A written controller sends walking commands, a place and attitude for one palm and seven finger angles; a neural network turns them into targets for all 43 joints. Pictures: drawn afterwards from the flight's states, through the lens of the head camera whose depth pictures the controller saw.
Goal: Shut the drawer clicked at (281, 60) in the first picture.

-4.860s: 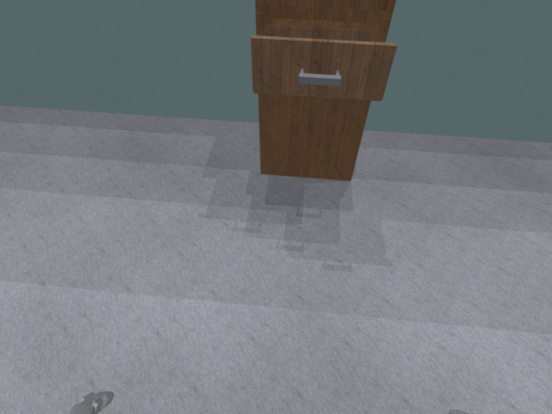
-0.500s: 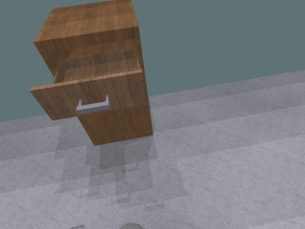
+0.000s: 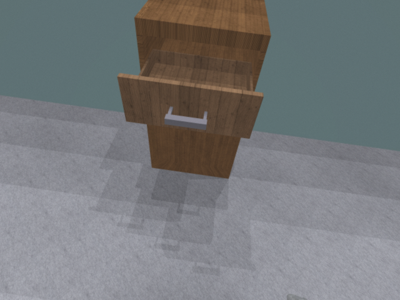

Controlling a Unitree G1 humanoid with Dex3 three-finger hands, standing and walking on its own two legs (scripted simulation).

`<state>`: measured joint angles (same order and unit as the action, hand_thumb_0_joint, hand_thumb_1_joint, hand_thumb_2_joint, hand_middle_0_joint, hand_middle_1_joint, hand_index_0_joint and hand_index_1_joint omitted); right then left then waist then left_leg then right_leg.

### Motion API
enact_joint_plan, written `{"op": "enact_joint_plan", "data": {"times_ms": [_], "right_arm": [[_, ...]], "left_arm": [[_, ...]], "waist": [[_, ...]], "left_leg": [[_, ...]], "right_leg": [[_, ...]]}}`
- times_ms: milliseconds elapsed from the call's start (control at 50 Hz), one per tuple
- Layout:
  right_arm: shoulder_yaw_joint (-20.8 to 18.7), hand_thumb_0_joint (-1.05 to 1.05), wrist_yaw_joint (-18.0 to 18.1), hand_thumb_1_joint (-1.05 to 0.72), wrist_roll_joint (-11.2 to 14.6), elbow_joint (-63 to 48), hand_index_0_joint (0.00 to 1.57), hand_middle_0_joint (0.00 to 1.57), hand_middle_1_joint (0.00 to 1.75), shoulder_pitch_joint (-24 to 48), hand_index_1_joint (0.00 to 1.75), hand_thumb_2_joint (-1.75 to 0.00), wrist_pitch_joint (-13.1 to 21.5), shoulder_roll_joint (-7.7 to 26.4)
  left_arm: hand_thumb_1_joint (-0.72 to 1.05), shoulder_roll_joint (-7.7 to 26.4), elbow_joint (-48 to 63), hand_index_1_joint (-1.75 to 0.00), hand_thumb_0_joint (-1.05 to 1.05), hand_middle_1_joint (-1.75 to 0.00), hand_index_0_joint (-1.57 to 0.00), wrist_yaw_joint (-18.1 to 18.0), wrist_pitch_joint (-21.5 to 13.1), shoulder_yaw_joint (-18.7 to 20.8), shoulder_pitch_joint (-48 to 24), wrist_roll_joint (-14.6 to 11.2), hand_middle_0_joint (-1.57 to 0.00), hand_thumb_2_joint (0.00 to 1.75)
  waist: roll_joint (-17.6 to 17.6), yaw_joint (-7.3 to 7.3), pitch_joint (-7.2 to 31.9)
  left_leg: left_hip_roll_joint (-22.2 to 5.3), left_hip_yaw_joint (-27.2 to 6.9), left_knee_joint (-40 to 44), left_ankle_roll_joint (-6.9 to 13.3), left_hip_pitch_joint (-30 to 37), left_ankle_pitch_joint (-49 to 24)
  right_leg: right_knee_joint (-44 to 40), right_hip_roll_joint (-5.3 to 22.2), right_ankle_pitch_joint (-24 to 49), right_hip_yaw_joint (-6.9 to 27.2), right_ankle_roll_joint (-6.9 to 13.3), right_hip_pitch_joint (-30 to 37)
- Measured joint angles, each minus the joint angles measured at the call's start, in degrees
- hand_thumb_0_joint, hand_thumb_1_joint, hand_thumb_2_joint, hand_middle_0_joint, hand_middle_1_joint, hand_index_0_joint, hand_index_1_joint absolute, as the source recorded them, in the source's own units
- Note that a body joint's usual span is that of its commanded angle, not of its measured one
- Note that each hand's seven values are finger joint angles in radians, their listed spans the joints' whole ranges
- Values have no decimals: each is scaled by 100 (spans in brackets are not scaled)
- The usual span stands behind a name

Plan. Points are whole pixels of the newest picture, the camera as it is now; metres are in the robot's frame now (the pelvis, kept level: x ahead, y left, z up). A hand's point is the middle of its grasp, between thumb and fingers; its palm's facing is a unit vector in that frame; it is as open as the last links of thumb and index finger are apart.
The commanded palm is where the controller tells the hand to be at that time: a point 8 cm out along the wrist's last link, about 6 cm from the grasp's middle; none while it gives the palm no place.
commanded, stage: take the last steps up to it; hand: left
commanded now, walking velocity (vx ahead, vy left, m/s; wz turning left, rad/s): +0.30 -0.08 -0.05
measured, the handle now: (187, 117) +0.63 +0.12 -0.03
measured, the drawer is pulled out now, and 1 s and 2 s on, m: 0.28 0.28 0.28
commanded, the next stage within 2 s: come to a stop and stand still in 0.82 s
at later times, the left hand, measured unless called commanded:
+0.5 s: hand (150, 254) +0.25 +0.15 -0.17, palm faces -0.10 -0.98 -0.16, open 7.4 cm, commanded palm none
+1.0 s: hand (170, 255) +0.25 +0.10 -0.17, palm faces +0.07 -0.99 -0.15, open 7.3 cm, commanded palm none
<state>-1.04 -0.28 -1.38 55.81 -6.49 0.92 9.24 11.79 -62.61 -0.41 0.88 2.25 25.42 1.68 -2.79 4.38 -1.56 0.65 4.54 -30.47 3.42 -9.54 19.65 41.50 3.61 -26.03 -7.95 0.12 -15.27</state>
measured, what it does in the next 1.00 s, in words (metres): walks ahead: right foot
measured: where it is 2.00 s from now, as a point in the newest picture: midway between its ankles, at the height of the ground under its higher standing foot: outside the picture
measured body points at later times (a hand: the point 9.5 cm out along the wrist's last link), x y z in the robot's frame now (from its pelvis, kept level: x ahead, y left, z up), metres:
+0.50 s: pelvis +0.13 -0.02 -0.01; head +0.17 -0.02 +0.44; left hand +0.25 +0.20 -0.16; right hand -0.04 -0.20 -0.14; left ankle -0.04 +0.08 -0.73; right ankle +0.25 -0.13 -0.71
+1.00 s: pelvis +0.28 -0.06 +0.01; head +0.29 -0.05 +0.46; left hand +0.25 +0.15 -0.16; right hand +0.37 -0.30 -0.14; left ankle +0.34 +0.06 -0.72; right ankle +0.25 -0.13 -0.73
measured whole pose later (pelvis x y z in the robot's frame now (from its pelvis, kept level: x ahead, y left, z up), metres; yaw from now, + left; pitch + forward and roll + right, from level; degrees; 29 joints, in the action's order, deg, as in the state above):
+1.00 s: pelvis +0.28 -0.06 +0.01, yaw -1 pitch -1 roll -1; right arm -2.8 0.6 -1.2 59.7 -8.6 1.1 10.0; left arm 7.4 -64.1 -1.0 -3.2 1.4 20.6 1.3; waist 0.6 2.2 -1.2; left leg -4.8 4.0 -37.3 -1.8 -22.1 14.8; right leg 22.6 -3.5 -15.3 -8.1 4.8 -6.7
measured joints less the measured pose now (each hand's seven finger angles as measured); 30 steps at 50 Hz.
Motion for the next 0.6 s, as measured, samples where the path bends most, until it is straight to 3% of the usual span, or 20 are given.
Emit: {"op": "enact_joint_plan", "data": {"times_ms": [100,240,360,480,540,600], "right_arm": [[-48,-2,197,-94,78,86,21,20,30,-573,30,-89,171,-139],[-22,-2,249,-94,65,473,20,20,30,-1391,30,-89,235,-6],[40,-1,302,-92,1,805,20,20,30,-2058,30,-89,266,-182],[82,0,291,-91,-60,1090,20,20,30,-2516,30,-89,244,-321],[67,0,248,-91,-18,1262,20,20,30,-2686,30,-89,175,-359],[10,0,182,-91,92,1332,20,20,30,-2479,30,-89,56,-386]], "left_arm": [[91,-6,-136,-30,1,-30,-20,93,33,31,-183,30,-20,90],[91,-20,61,-30,0,-30,-20,111,-8,108,-719,1,-20,90],[91,-2,169,-30,0,-30,-20,150,37,109,-1267,-15,-19,90],[91,-70,352,-30,0,-30,-20,185,-22,19,-1913,-57,-19,90],[91,-108,492,-30,0,-30,-20,178,-228,-10,-2045,-60,-19,90],[91,-157,543,-30,0,-30,-20,109,-448,10,-2051,-91,-20,90]], "waist": [[-62,-170,99],[-100,-295,75],[-49,-564,-66],[187,-879,-320],[293,-890,-338],[352,-825,-389]], "left_leg": [[75,-37,730,36,613,-149],[132,17,1366,66,1157,-226],[105,54,1515,-18,1458,-10],[-65,65,1402,-227,1748,422],[-225,89,561,-334,1640,888],[-365,-181,-2404,-266,448,1089]], "right_leg": [[1738,9,630,532,-53,-953],[2334,39,1519,795,-136,-1869],[1975,29,1652,559,-65,-2117],[388,-110,1353,229,217,-1696],[-608,-298,1532,95,418,-1008],[-407,-413,1347,1,502,-816]]}}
